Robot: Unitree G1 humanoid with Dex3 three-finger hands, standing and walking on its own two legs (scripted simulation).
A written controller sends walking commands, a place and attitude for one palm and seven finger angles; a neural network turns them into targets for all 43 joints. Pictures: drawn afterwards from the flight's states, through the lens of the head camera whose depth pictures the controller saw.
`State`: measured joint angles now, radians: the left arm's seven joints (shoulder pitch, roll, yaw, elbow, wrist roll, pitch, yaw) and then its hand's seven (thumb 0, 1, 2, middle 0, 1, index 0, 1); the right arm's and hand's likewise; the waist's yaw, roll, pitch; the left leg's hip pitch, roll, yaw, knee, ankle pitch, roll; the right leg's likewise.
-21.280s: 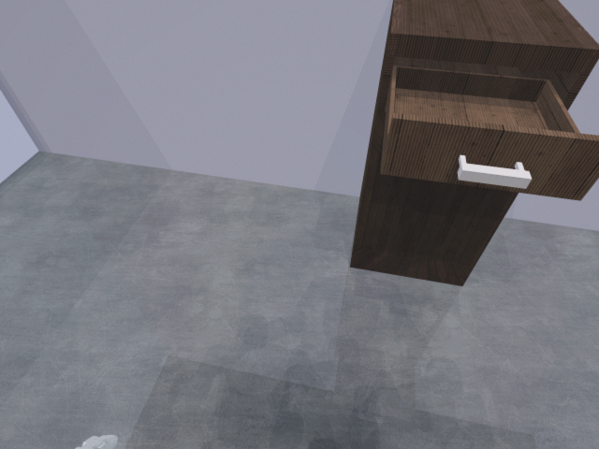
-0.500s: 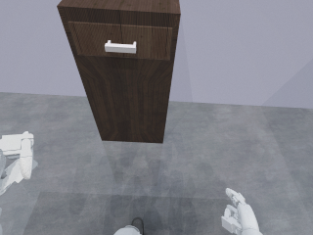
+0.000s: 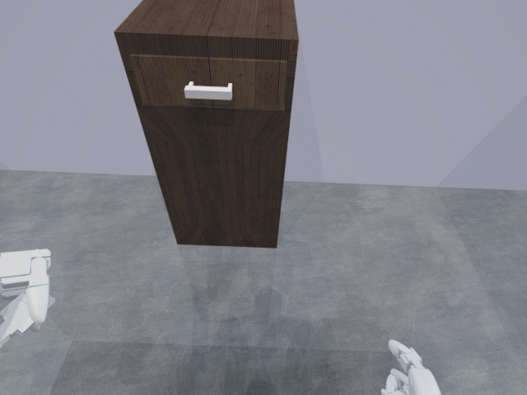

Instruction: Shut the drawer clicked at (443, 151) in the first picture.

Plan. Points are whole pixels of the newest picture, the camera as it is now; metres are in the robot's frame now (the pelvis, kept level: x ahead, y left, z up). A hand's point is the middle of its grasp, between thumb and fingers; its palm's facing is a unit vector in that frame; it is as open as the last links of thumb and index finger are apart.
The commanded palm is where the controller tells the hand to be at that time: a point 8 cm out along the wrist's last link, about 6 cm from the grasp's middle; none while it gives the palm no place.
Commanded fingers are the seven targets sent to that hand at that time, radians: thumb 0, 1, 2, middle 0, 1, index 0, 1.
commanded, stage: stop stepping back and stand still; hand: left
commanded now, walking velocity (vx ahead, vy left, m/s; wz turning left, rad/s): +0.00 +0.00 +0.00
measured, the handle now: (209, 89) +0.85 +0.19 +0.04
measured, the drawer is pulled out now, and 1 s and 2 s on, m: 0.00 0.00 0.00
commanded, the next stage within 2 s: let the arm hang, fingers relaxed in 0.32 s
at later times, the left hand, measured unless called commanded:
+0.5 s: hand (70, 325) +0.19 +0.26 +0.07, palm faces +0.23 -0.85 -0.48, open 3.2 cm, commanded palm none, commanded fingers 0.00 0.90 0.90 -1.20 -1.38 -1.20 -1.38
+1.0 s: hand out of the picture -0.08 +0.19 -0.17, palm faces +0.09 -0.97 -0.24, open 5.3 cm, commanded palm none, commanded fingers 0.00 0.90 0.90 -0.20 -0.30 -0.20 -0.30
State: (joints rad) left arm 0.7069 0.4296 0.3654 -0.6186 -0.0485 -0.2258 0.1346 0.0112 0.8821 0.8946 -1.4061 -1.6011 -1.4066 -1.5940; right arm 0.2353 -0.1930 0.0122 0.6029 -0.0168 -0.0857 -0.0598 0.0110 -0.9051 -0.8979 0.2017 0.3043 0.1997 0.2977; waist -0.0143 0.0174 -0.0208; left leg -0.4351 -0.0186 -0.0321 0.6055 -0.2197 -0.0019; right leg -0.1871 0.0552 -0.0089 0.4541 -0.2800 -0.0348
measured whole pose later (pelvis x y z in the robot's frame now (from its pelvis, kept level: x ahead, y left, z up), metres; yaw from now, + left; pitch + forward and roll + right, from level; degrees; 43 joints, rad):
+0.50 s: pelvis -0.01 +0.01 +0.00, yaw +2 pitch +0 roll -1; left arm 0.42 0.38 0.19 -0.12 0.02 -0.15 0.05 0.00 0.89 0.90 -1.39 -1.59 -1.39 -1.58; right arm 0.17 -0.27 -0.01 0.73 0.00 -0.11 0.00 0.01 -0.90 -0.90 0.20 0.30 0.20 0.30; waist 0.02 0.06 -0.02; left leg -0.36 -0.03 -0.05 0.54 -0.18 0.03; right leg -0.21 0.03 -0.04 0.51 -0.30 -0.02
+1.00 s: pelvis -0.01 -0.01 +0.00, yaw +4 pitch -2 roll -1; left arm 0.35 0.21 0.02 1.15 0.01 0.03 0.02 0.01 0.90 0.89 -0.56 -0.71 -0.56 -0.72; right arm 0.32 -0.16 -0.01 1.10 -0.02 0.04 -0.03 0.01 -0.91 -0.90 0.20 0.30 0.20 0.30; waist 0.00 0.02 0.07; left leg -0.29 -0.03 -0.08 0.48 -0.15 0.01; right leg -0.13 0.03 -0.07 0.45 -0.29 -0.04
